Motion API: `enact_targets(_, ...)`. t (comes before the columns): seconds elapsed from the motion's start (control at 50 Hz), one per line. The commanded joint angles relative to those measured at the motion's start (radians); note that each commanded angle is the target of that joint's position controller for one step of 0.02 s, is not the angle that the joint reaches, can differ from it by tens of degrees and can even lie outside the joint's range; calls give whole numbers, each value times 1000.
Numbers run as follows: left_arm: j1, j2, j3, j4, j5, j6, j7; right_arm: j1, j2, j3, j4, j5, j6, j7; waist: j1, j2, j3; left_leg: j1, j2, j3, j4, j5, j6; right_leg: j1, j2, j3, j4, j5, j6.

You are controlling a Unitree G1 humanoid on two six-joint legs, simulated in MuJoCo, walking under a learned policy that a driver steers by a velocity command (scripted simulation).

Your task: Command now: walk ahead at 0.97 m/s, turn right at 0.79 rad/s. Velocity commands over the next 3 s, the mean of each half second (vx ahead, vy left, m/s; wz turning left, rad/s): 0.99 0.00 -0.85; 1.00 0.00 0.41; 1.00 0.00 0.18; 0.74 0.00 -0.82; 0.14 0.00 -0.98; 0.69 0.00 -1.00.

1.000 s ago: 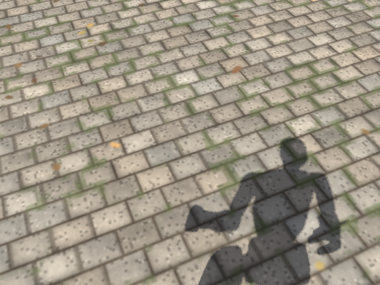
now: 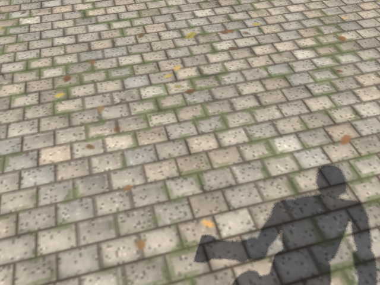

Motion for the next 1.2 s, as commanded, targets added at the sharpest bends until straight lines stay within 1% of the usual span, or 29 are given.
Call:
enact_targets(0.02, -69, 21, -9, -84, 4, -18, -32, -126, -132, -17, -91, -3, -11, -26, 61, 41, 212, -163, 246, -8, -180, 642, -16, -1, 19, -65, -172, 67, -30)
enact_targets(0.08, -52, 52, 7, -112, -8, -25, -56, -124, -242, -37, -99, -2, 16, -57, 119, 97, 108, -87, 252, 45, 4, 1364, -46, 245, 134, -234, -294, 23, -74)
enact_targets(0.12, 189, 139, 48, -75, -19, 10, -43, -212, -312, -59, -130, 27, 33, -61, 273, 206, -22, -99, 296, 23, 283, 1687, -16, 541, 175, -228, -262, -99, -110)
enact_targets(0.14, 442, 229, 93, -6, -8, 32, -27, -303, -308, -60, -166, 39, 27, -47, 389, 194, -117, -225, 286, -27, 566, 1638, 10, 835, 170, -155, -297, -138, -157)
enact_targets(0.16, 594, 234, 102, 52, -6, 38, -2, -398, -210, -35, -176, 60, 9, -16, 454, 32, -100, -418, 133, -32, 1026, 875, 9, 1039, 117, -44, -499, -14, -214)
enact_targets(0.18, 515, 181, 69, 83, 36, 24, -13, -416, 12, 25, -233, 32, -38, 11, 294, -331, 62, -771, -91, -166, 1440, -167, 5, 1024, 155, 151, -497, 95, -247)
enact_targets(0.2, 346, 127, 29, -3, 67, -20, -22, -242, 52, 51, -308, 50, -80, 23, 100, -358, -124, -996, -94, -404, 1534, -208, 34, 1085, -12, 669, -660, -283, -423)
enact_targets(0.24, 267, 79, 28, -57, 50, -65, -35, -349, -100, 23, -341, 73, -110, 30, 76, 65, -23, -1006, -11, -456, 1305, -25, 95, 872, -95, 858, -943, -677, -364)
enact_targets(0.26, 188, 88, 27, -77, 42, -81, -36, -331, -91, 22, -324, 53, -94, 22, 18, 210, 21, -930, 38, -469, 1193, 51, 74, 719, -72, 813, -937, -684, -327)
enact_targets(0.32, 95, 86, 23, -111, 40, -92, 2, -315, -133, 6, -313, 26, -44, -3, -21, 175, 75, -787, 96, -468, 955, 106, -26, 456, 48, 607, -937, -499, -304)
enact_targets(0.38, 139, 64, 20, -86, 20, -77, 47, -530, -63, 27, -388, 0, -33, -15, 77, 93, 110, -646, 70, -376, 569, 321, -82, 318, 163, 394, -917, -285, -252)
enact_targets(0.42, 169, 82, 29, -61, 15, -60, 54, -602, -19, 34, -416, 17, -30, -7, 138, 21, 77, -530, 21, -320, 364, 460, -100, 307, 193, 335, -881, -291, -197)
enact_targets(0.5, 265, 50, 27, -3, 13, -52, 52, -616, -82, 4, -409, 55, -43, 12, 202, -77, 35, -585, 50, -326, 210, 527, -75, 625, 88, 355, -794, -214, -163)
enact_targets(0.54, 246, 88, 37, -1, 34, -44, 45, -519, -141, -27, -386, 56, -52, 16, 137, -118, -19, -559, 30, -277, 211, 407, -5, 802, 34, 338, -676, 223, -139)
enact_targets(0.58, 112, 98, 28, -43, 79, -43, 29, -98, -204, -56, -289, 62, -44, 11, -104, -117, -241, -97, 59, -323, 312, 276, 98, 663, 57, 254, -222, 537, -96)
enact_targets(0.6, 220, -27, -2, -62, 62, -58, 26, 67, -273, -63, -233, 29, -38, 19, -62, 253, -383, 229, 232, -793, 222, -65, 261, 326, 196, 175, 227, 14, -18)
enact_targets(0.62, 308, -31, -25, -56, 19, -79, 18, 70, -251, -59, -197, 36, -43, 45, -2, 523, -361, 313, 332, -1300, -51, -398, 347, 66, 241, 163, 333, -498, 2)
enact_targets(0.64, 191, 39, -19, -74, 1, -94, 15, -23, -152, -40, -220, 35, -33, 38, -20, 331, -177, 227, 330, -1255, -62, -481, 317, -59, 156, 176, 354, -435, -22)
enact_targets(0.68, -70, 46, -28, -134, 56, -129, 12, -65, -138, -33, -224, 25, -20, 44, -22, 1, -23, -56, 223, -986, -53, -101, 262, 25, 118, 138, 186, -365, -34)
enact_targets(0.76, -83, 27, -31, -155, 75, -134, 20, -67, -93, -9, -184, 57, -19, 35, 64, 88, 15, -220, 134, -822, -88, 140, 282, 148, 84, 124, -138, -341, 29)
enact_targets(0.92, -331, 40, -24, -235, 41, -149, 9, 17, -131, -21, -127, 83, 7, -4, -5, 137, 72, -465, 91, -765, -91, 204, 190, 549, 171, 103, -644, 74, 95)
enact_targets(0.96, -299, 82, 2, -235, 31, -153, 19, 29, -128, -23, -112, 85, 17, -4, 27, 153, 36, -369, 91, -773, 31, 419, 159, 610, 182, 91, -689, -18, 74)
enact_targets(1.0, -9, 145, 38, -194, 26, -153, 38, -43, -148, -26, -143, 57, 28, 6, 197, 145, -176, -446, 44, -699, 422, 639, 97, 974, 86, 132, -640, -120, 3)
enact_targets(1.02, 242, 208, 54, -162, 23, -133, 53, -36, -65, -1, -178, 17, 26, 4, 264, 11, -372, -616, -20, -614, 752, 310, 81, 1280, -108, 341, -587, -320, -52)
enact_targets(1.04, 263, 244, 53, -117, 35, -127, 31, 100, 11, 41, -212, 93, 17, 2, 172, -454, -511, -912, -49, -516, 1062, -142, 49, 1469, -355, 910, -772, -684, -224)
enact_targets(1.06, 204, 125, 37, -140, 42, -114, 30, 42, -78, 26, -181, 114, 27, -15, 201, -283, -328, -1040, 51, -476, 1147, -73, 48, 1343, -296, 893, -838, -849, -186)
enact_targets(1.1, 154, 65, 21, -102, 56, -97, 36, -163, -112, 15, -213, 66, 36, -10, 196, 11, -62, -1046, 112, -411, 1126, 40, 47, 1061, -213, 546, -855, -459, -128)
enact_targets(1.14, 108, 32, 6, -61, 81, -97, 29, -218, -55, 19, -252, 54, 42, 7, 125, -5, 31, -968, 162, -419, 1059, 65, 54, 848, -152, 389, -901, -298, -127)
enact_targets(1.2, 88, 4, -4, -14, 45, -107, 12, -256, 2, 47, -288, 67, 51, 23, 59, -6, 87, -960, 184, -444, 932, 44, 45, 702, -138, 291, -981, -237, -149)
